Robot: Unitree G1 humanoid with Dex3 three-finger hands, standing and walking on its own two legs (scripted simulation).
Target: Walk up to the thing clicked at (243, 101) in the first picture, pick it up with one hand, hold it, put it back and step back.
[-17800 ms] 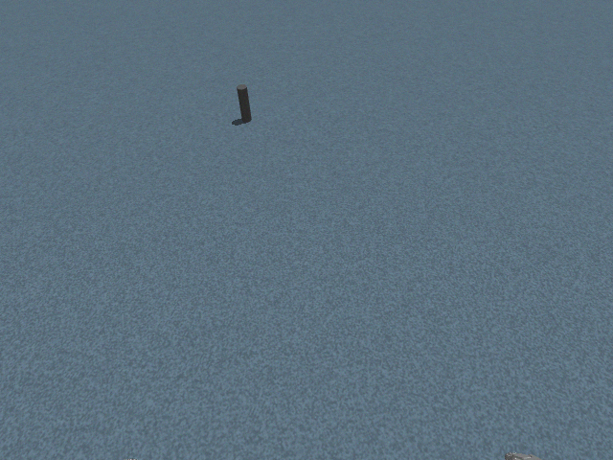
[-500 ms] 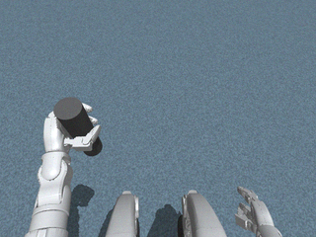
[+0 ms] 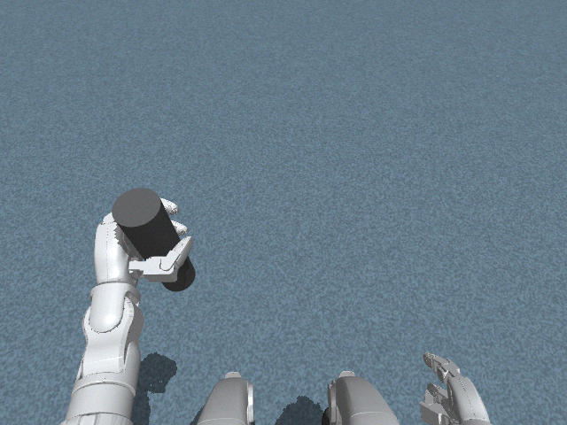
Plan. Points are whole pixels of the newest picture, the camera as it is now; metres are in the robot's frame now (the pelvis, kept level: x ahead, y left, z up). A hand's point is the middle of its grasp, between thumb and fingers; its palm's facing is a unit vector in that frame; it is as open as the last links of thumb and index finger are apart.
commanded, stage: lift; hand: left
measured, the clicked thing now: (161, 247) +0.34 +0.18 +0.02
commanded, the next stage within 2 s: hold in 0.50 s
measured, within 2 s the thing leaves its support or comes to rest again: neither
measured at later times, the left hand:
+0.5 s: hand (166, 225) +0.35 +0.17 +0.07, palm faces +0.09 -1.00 +0.00, open 7.6 cm
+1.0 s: hand (167, 216) +0.36 +0.16 +0.09, palm faces +0.11 -0.99 +0.00, open 7.6 cm
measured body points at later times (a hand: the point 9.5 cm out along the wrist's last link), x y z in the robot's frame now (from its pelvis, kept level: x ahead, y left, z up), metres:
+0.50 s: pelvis +0.01 -0.01 +0.02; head +0.08 +0.00 +0.47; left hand +0.34 +0.22 +0.07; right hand +0.14 -0.25 -0.09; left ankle +0.02 +0.13 -0.66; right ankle +0.02 -0.13 -0.66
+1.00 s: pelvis +0.02 -0.01 +0.04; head +0.07 +0.00 +0.48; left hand +0.34 +0.21 +0.09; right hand +0.15 -0.25 -0.08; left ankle +0.02 +0.13 -0.66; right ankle +0.02 -0.13 -0.66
